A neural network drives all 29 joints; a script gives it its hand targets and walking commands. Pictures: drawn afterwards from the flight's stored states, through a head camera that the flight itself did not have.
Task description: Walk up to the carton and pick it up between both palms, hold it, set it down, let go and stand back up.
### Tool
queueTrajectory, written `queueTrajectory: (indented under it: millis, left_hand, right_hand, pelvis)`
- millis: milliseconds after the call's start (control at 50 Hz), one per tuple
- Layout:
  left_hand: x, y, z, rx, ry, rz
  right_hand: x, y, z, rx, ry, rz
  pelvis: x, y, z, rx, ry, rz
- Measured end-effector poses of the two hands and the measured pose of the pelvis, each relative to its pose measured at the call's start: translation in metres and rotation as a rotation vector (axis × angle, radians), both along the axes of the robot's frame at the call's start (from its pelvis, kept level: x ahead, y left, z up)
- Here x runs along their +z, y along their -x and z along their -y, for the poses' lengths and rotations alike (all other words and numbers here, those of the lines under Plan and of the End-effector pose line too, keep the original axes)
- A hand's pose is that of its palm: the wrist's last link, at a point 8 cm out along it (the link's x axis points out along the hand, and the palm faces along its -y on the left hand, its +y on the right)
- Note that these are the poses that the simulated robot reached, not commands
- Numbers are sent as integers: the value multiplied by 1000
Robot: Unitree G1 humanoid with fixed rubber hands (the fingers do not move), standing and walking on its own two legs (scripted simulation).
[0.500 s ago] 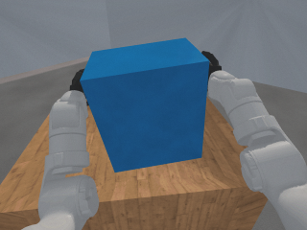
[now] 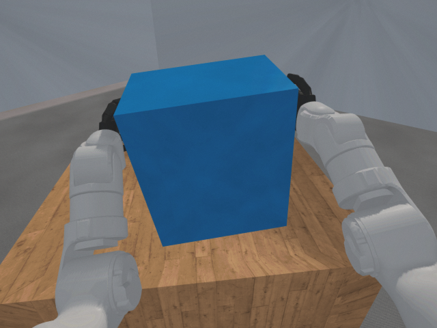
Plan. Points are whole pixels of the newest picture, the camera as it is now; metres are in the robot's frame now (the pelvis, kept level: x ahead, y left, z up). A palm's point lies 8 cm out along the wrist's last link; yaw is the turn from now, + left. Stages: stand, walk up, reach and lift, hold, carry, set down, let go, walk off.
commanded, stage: hold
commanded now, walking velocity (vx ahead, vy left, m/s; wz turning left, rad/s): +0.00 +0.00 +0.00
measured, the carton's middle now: (212, 153) +0.38 +0.00 +0.23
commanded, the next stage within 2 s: none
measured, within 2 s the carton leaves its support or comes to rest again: neither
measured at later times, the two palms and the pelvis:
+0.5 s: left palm (110, 139) +0.37 +0.17 +0.27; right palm (304, 112) +0.37 -0.16 +0.30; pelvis +0.00 +0.00 +0.00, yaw +0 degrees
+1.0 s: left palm (111, 140) +0.37 +0.17 +0.27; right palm (304, 113) +0.37 -0.16 +0.30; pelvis +0.00 +0.00 +0.00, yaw +0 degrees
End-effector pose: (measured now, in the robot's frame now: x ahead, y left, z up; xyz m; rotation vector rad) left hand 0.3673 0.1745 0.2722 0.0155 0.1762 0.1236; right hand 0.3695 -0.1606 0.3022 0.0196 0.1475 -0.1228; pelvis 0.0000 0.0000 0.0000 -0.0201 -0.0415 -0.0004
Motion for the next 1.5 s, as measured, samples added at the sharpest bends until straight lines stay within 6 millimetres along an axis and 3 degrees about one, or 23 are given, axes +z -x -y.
queueTrajectory:
  millis: [1500]
  left_hand:
    - [3, 1, 3, -5, -1, 1]
  right_hand:
    - [4, 2, 3, -8, -14, -3]
  pelvis:
    - [0, 1, 0, -3, 1, -6]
